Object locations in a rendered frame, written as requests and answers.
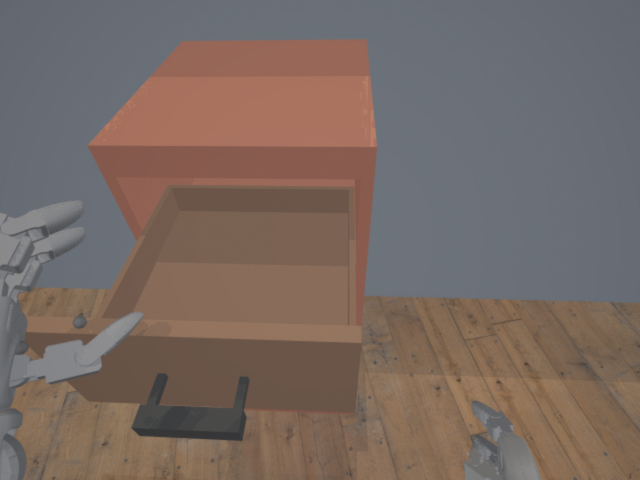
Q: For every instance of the right robot hand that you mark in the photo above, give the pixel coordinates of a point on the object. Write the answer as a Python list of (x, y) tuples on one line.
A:
[(511, 459)]

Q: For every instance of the robot left forearm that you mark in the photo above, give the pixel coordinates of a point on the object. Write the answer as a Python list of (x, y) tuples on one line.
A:
[(12, 454)]

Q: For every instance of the handle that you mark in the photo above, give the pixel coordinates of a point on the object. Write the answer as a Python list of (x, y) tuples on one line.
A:
[(215, 423)]

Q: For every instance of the drawer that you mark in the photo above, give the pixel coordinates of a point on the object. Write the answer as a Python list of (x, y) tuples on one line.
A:
[(233, 280)]

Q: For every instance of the left robot hand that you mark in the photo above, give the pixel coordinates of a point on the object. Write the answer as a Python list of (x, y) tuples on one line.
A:
[(27, 242)]

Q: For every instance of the cabinet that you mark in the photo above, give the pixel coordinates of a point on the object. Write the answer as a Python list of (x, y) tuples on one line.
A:
[(253, 113)]

